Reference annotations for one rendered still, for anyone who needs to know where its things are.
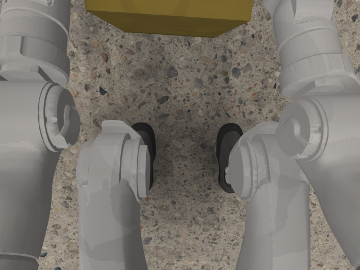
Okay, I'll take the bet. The robot right thigh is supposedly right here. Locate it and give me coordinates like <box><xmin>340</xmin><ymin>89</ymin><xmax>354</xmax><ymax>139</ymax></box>
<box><xmin>232</xmin><ymin>134</ymin><xmax>311</xmax><ymax>270</ymax></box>

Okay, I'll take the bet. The robot left forearm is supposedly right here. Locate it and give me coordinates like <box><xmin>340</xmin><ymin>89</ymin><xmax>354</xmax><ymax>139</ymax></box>
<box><xmin>0</xmin><ymin>0</ymin><xmax>71</xmax><ymax>86</ymax></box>

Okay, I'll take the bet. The left robot upper arm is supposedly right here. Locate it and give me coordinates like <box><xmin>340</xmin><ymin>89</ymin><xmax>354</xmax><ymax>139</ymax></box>
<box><xmin>0</xmin><ymin>81</ymin><xmax>80</xmax><ymax>270</ymax></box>

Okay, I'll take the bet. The right robot foot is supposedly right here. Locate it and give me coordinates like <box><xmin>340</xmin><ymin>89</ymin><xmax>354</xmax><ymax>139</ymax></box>
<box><xmin>216</xmin><ymin>123</ymin><xmax>243</xmax><ymax>193</ymax></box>

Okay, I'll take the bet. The robot right forearm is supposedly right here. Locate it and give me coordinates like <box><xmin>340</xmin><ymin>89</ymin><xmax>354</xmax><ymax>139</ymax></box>
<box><xmin>263</xmin><ymin>0</ymin><xmax>360</xmax><ymax>100</ymax></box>

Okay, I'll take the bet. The carton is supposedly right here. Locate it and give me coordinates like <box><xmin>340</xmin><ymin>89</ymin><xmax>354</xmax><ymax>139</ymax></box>
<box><xmin>84</xmin><ymin>0</ymin><xmax>253</xmax><ymax>38</ymax></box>

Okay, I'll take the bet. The right robot upper arm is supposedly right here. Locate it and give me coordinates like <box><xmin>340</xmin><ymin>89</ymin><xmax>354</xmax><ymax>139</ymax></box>
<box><xmin>276</xmin><ymin>94</ymin><xmax>360</xmax><ymax>270</ymax></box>

